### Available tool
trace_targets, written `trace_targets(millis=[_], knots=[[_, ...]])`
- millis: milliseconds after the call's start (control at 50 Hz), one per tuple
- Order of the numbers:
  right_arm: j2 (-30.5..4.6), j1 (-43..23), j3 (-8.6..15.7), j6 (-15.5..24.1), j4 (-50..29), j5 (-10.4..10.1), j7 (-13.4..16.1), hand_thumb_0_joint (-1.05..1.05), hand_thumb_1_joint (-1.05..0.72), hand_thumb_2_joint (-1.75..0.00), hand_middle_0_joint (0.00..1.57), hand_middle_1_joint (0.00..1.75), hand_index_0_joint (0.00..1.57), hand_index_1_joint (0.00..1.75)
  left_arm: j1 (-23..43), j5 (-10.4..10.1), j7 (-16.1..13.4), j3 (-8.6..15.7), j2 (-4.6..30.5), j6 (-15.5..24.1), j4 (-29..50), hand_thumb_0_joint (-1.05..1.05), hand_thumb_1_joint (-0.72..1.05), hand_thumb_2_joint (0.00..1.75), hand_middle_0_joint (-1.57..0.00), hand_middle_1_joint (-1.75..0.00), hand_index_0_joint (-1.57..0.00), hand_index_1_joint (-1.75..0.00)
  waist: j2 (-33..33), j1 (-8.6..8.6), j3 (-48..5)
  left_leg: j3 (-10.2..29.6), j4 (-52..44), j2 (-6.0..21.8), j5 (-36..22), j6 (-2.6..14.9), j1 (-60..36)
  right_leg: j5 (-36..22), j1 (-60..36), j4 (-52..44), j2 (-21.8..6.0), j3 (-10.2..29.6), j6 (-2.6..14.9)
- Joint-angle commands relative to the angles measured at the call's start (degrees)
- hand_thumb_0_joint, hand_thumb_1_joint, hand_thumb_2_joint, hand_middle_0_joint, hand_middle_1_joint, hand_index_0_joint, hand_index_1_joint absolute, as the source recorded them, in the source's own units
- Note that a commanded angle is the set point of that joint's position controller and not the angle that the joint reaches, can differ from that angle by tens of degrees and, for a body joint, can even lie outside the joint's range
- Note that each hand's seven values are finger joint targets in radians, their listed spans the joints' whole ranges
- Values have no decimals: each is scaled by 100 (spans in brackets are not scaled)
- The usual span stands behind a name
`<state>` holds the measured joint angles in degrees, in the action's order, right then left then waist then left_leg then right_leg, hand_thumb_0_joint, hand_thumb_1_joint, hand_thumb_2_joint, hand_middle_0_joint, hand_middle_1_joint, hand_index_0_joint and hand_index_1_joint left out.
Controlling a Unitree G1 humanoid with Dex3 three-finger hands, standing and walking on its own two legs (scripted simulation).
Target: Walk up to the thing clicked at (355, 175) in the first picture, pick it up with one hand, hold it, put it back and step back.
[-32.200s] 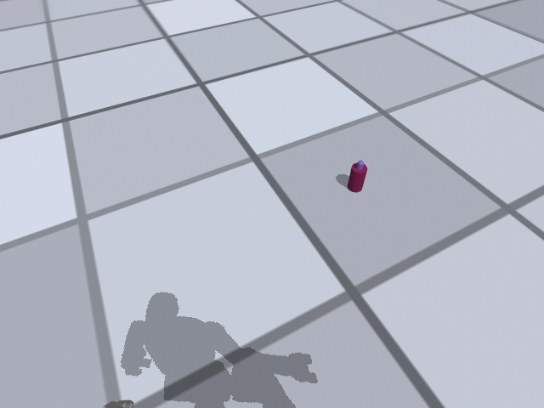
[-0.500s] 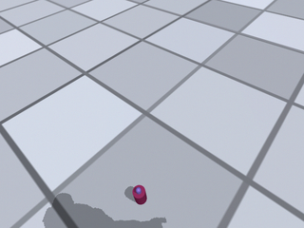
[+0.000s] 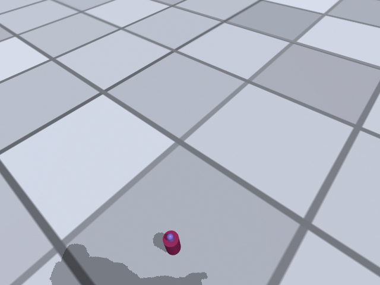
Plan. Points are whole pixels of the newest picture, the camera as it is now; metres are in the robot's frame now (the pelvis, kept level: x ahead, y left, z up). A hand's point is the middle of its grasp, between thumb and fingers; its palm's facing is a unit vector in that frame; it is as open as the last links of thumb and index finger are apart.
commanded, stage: step back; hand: left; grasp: from the side
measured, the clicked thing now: (171, 241) +0.40 +0.16 -0.69
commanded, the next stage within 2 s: none
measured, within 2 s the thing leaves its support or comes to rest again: neither
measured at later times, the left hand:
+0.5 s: hand out of the picture +0.05 +0.33 -0.18, palm faces -0.06 -0.94 -0.33, open 7.4 cm
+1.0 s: hand out of the picture -0.06 +0.34 -0.16, palm faces -0.07 -0.92 -0.38, open 7.4 cm
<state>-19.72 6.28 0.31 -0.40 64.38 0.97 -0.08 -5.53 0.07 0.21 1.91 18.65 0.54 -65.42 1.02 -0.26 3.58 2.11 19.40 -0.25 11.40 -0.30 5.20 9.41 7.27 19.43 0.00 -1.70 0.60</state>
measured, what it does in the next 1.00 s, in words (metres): walks backwards: left foot, then right foot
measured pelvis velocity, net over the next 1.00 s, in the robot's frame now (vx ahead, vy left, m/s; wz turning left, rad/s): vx -0.20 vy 0.09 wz -0.06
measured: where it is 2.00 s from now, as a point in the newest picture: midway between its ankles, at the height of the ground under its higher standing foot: outside the picture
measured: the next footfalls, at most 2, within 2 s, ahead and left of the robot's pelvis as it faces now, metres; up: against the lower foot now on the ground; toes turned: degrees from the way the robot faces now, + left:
left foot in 0.26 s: -0.05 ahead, +0.15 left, +0.00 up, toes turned -2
right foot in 0.70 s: -0.10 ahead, -0.03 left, +0.00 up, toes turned +0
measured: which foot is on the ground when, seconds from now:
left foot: down 0.00-0.06, up 0.08-0.24, down 0.26-0.76, up 0.78-1.00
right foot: down 0.00-0.28, up 0.30-0.68, down 0.70-1.00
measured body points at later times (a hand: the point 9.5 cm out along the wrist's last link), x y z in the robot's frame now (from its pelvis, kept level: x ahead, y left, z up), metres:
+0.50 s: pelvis -0.09 +0.08 -0.01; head -0.01 +0.11 +0.43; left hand +0.05 +0.38 -0.15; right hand -0.04 -0.23 -0.12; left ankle -0.09 +0.16 -0.75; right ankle -0.12 -0.06 -0.67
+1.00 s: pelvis -0.20 +0.09 -0.02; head -0.13 +0.09 +0.43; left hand -0.05 +0.39 -0.13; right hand -0.11 -0.24 -0.13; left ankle -0.24 +0.23 -0.71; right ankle -0.14 -0.03 -0.75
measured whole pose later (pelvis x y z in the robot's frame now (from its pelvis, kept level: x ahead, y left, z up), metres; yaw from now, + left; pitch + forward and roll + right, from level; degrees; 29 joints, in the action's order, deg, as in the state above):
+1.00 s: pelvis -0.20 +0.09 -0.02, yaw -3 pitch -1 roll +1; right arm -23.3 8.2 2.5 -1.8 50.1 0.1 1.2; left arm -7.3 2.1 -0.2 3.9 20.1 -2.8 -44.0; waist -1.2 -1.0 9.8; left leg 5.2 50.4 -3.6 28.9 -0.8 18.0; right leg 11.9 20.5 33.0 0.5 3.3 1.0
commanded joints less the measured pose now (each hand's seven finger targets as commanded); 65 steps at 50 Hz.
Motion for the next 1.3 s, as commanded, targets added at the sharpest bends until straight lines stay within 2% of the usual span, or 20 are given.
trace_targets(millis=[0, 80, 160, 220, 280, 320, 400, 460, 560, 680, 740, 760, 840, 940, 1020, 1060, 1080, 1100, 1160, 1280], knots=[[-1226, -38, 334, -18, -518, -80, 61, 0, -90, -90, 20, 30, 20, 30, 103, -31, -176, 463, 1779, 44, 636, 0, 90, 90, -20, -30, -20, -30, -594, 50, -108, 33, 1264, 45, -532, 176, 624, -1804, 246, -214, -1320, 1301, 692], [-1240, 412, 468, -200, -739, -58, 3, 0, -90, -90, 20, 30, 20, 30, 487, 152, -214, 541, 1850, 20, 1188, 0, 90, 90, -20, -30, -20, -30, -1037, 145, -627, 349, 3345, -138, 1956, 265, 992, -1938, 519, -46, -2204, 1817, 1532], [-1279, 616, 520, -193, -906, -97, -17, 0, -90, -90, 20, 30, 20, 30, 687, 210, -227, 470, 1672, -68, 1541, 0, 90, 90, -20, -30, -20, -30, -1076, 156, -906, 207, 2697, -52, 1494, 233, 1054, -2095, 332, 606, -1748, 1315, 1153], [-1139, 724, 521, -90, -948, 30, 31, 0, -90, -90, 20, 30, 20, 30, 561, 96, -179, 425, 1614, -229, 1683, 0, 90, 90, -20, -30, -20, -30, -607, 225, -794, -188, 304, -73, -346, 147, 750, -1557, 130, 1409, -1108, 827, 613], [-1965, 444, 734, -46, -1169, 211, 84, 0, -90, -90, 20, 30, 20, 30, 304, 9, -214, 373, 1244, -355, 1776, 0, 90, 90, -20, -30, -20, -30, 841, 37, -633, 1730, 347, 1538, -3648, 823, -194, 2405, 2052, 3405, 595, 753, 98], [-2077, 377, 777, -46, -1362, 158, 124, 0, -90, -90, 20, 30, 20, 30, 524, 115, -301, 412, 1384, -357, 1777, 0, 90, 90, -20, -30, -20, -30, 974, 309, -497, 2180, 91, 2006, -3153, 1265, 487, 2696, 1986, 4422, 578, 1326, 40], [-1458, 5, 600, 2, -1532, 93, 253, 0, -90, -90, 20, 30, 20, 30, -92, 10, -235, 417, 1328, -360, 1777, 0, 90, 90, -20, -30, -20, -30, 548, -145, -556, 926, 766, 1078, -3799, 623, -596, 1596, 2533, 4674, 618, 1302, 87], [-1404, 450, 648, -10, -1531, 32, 303, 0, -90, -90, 20, 30, 20, 30, -5, 72, -205, 432, 1256, -304, 1918, 0, 90, 90, -20, -30, -20, -30, 591, 139, -718, 939, 900, 1041, -3663, 448, -1135, 1527, 2437, 3947, 538, 1127, -103], [-1522, 579, 699, -28, -1659, 18, 290, 0, -90, -90, 20, 30, 20, 30, 39, 104, -198, 456, 1261, -263, 2038, 0, 90, 90, -20, -30, -20, -30, 496, 295, -595, 1118, 912, 1372, -3232, 927, -827, 1750, 1798, 2605, 263, 844, -108], [-1572, 32, 697, -42, -1876, -62, 198, 0, -90, -90, 20, 30, 20, 30, -687, 213, -125, 520, 1285, -171, 1795, 0, 90, 90, -20, -30, -20, -30, 31, -78, -823, 1006, 1208, 1243, -1416, 882, 425, 39, 288, 855, 92, 699, 255], [-1226, -89, 612, -81, -1897, -130, 198, 0, -90, -90, 20, 30, 20, 30, -148, 203, -95, 672, 2011, -152, 2145, 0, 90, 90, -20, -30, -20, -30, -1872, -128, -409, -109, 3357, -461, 1745, 83, 1462, -1346, 803, 149, -1918, 3135, 1716], [-1340, -8, 639, -114, -1852, -77, 207, 0, -90, -90, 20, 30, 20, 30, -68, 237, -108, 666, 1973, -121, 2326, 0, 90, 90, -20, -30, -20, -30, -1747, -156, -250, 388, 4320, -476, 2586, 30, 1471, -1600, 1115, 46, -2243, 3567, 1969], [-1290, 302, 543, -83, -1677, -105, 164, 0, -90, -90, 20, 30, 20, 30, 128, 188, -179, 581, 1471, -143, 2512, 0, 90, 90, -20, -30, -20, -30, -720, -33, -75, 531, 4871, -772, 1945, -32, 1787, -2011, 1033, 343, -1251, 1946, 1405], [-1187, 512, 457, 18, -1819, -106, 229, 0, -90, -90, 20, 30, 20, 30, -294, 254, -174, 584, 1475, -246, 2586, 0, 90, 90, -20, -30, -20, -30, -1067, -143, -831, 104, 2449, -237, 1858, -119, 1976, -2434, -780, 992, -1010, 1576, 1104], [-1181, 786, 582, 113, -1700, 41, 246, 0, -90, -90, 20, 30, 20, 30, -283, 108, -67, 541, 1516, -429, 2703, 0, 90, 90, -20, -30, -20, -30, -901, 16, -925, -245, -129, -162, -520, -15, 629, -1613, -150, 1883, -567, 1239, 554], [-2041, 539, 792, 112, -1851, 232, 225, 0, -90, -90, 20, 30, 20, 30, -527, 95, -52, 480, 1091, -446, 2749, 0, 90, 90, -20, -30, -20, -30, 936, -117, -757, 2339, -132, 1770, -1169, 647, -381, 1890, 2350, 3079, 599, 935, 136], [-2422, 512, 871, 105, -1967, 112, 188, 0, -90, -90, 20, 30, 20, 30, -10, 204, -155, 603, 1442, -419, 2786, 0, 90, 90, -20, -30, -20, -30, 1148, 331, -493, 2790, -117, 2620, -1457, 1592, 879, 2834, 1941, 4099, 598, 1191, -37], [-2391, 198, 891, 152, -2017, 104, 224, 0, -90, -90, 20, 30, 20, 30, 191, 245, -173, 650, 1604, -416, 2762, 0, 90, 90, -20, -30, -20, -30, 1199, 258, -202, 3027, -265, 2818, -1304, 1834, 1390, 2602, 1814, 4949, 326, 1497, -33], [-1653, -274, 656, 157, -2122, 146, 271, 0, -90, -90, 20, 30, 20, 30, -611, 83, -86, 674, 1452, -406, 2471, 0, 90, 90, -20, -30, -20, -30, 520, -323, -268, 865, 515, 1404, -2562, 1169, 494, 1828, 2381, 5411, 665, 1507, 20], [-1717, 463, 732, 143, -2144, 58, 295, 0, -90, -90, 20, 30, 20, 30, -420, 144, -33, 658, 1347, -362, 2606, 0, 90, 90, -20, -30, -20, -30, 751, 157, -486, 1005, 834, 1527, -2267, 1442, -421, 1941, 2382, 4133, 420, 1227, -303]])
